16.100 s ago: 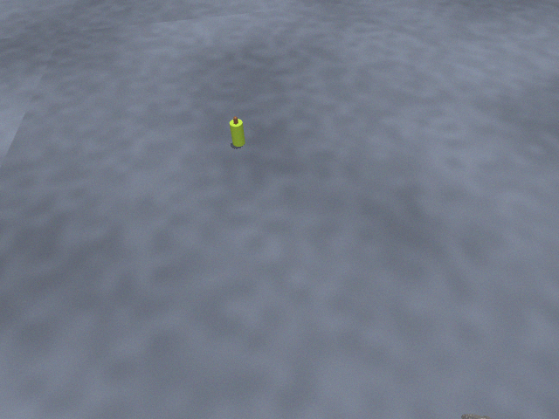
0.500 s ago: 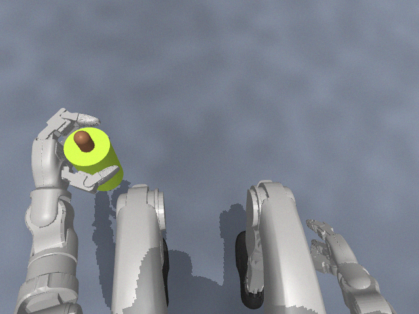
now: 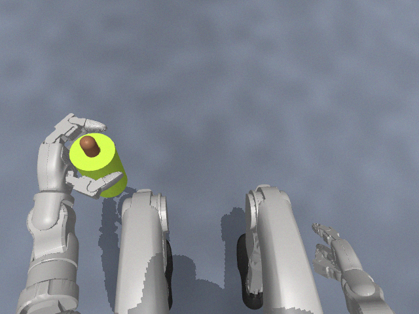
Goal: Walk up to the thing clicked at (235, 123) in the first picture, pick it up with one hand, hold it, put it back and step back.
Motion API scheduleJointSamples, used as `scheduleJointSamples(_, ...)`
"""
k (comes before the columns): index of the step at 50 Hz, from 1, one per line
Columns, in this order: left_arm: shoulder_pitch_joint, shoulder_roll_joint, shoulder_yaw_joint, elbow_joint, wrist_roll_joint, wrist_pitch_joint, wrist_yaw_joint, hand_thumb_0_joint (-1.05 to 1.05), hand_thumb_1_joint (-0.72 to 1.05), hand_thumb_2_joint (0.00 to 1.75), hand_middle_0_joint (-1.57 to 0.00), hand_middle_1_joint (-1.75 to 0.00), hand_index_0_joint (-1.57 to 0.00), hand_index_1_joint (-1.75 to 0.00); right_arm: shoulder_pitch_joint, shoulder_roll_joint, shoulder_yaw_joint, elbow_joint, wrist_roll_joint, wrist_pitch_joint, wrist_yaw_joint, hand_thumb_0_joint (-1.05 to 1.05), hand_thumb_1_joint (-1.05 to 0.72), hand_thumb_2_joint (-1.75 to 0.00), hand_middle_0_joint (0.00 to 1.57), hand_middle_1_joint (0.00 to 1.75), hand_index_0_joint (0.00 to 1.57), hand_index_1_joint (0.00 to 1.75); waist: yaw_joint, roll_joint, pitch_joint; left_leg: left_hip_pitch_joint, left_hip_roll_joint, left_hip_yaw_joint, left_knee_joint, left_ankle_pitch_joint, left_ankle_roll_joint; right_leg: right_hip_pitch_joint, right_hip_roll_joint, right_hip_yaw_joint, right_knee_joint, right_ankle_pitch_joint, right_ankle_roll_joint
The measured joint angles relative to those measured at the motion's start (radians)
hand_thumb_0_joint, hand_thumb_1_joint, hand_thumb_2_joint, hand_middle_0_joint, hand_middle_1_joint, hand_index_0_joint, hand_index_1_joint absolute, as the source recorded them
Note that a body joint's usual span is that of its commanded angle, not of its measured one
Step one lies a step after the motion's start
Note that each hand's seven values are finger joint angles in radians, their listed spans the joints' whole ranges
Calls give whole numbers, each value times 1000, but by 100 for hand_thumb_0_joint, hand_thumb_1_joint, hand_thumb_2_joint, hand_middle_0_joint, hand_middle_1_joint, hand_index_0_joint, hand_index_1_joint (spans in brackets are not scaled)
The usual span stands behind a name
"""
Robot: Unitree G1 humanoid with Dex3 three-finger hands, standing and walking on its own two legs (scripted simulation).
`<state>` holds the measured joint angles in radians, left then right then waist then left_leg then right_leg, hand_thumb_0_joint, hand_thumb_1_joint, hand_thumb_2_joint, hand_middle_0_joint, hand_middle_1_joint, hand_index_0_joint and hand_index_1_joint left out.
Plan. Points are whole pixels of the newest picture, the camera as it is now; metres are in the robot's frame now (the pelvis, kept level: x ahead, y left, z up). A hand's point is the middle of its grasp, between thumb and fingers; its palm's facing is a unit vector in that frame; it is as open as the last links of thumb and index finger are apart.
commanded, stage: lift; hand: left
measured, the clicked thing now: (100, 164) +0.37 +0.21 -0.05
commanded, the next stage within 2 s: hold in 1.90 s
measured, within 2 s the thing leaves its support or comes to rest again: neither
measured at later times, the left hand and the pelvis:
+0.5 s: hand (50, 124) +0.37 +0.20 +0.13, palm faces +0.05 -1.00 -0.06, open 10.4 cm; pelvis +0.02 +0.00 +0.12, yaw +1 degrees
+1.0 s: hand out of the picture +0.37 +0.20 +0.27, palm faces +0.05 -1.00 -0.05, open 10.4 cm; pelvis +0.05 +0.01 +0.25, yaw +3 degrees
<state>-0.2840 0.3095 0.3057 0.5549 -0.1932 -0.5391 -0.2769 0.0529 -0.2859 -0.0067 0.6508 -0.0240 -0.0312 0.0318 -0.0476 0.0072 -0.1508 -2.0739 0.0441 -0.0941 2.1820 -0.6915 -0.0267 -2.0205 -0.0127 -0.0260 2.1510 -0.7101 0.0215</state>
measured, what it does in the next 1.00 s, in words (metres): rises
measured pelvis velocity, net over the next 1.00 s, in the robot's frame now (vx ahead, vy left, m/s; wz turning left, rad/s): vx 0.05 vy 0.01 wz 0.06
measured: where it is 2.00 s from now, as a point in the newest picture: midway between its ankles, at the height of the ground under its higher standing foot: (206, 286)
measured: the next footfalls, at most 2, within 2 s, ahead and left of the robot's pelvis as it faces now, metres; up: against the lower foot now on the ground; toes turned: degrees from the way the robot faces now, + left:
none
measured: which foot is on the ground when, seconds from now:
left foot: down 0.00-1.00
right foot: down 0.00-1.00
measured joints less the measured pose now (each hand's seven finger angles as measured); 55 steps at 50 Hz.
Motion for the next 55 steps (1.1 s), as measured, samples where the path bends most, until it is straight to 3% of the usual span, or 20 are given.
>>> scheduleJointSamples(18,110,-23,-68,-244,-34,146,56,2,-40,103,-77,-106,-67,-108,20,12,-7,-44,51,-13,-34,1,-91,-89,20,30,20,30,30,28,-37,224,4,20,-234,15,4,222,-7,-3,-233,16,-1)
scheduleJointSamples(30,208,-47,-120,-359,-23,243,124,2,-40,103,-76,-106,-67,-108,64,32,-1,-60,69,-18,-63,1,-91,-89,20,30,20,30,33,34,-35,510,8,32,-477,40,5,508,-10,-10,-479,45,-3)
scheduleJointSamples(40,228,-56,-150,-309,-8,255,156,2,-40,103,-76,-106,-67,-108,113,47,11,-49,64,-41,-78,1,-90,-89,20,30,20,30,21,28,-34,775,8,38,-694,83,5,776,-11,-19,-702,91,-3)
scheduleJointSamples(55,197,-57,-173,-199,-7,223,111,2,-40,103,-77,-106,-67,-108,155,41,16,-27,56,-50,-73,1,-91,-89,20,30,20,30,20,21,24,1041,6,62,-931,158,11,1035,-13,-9,-939,171,2)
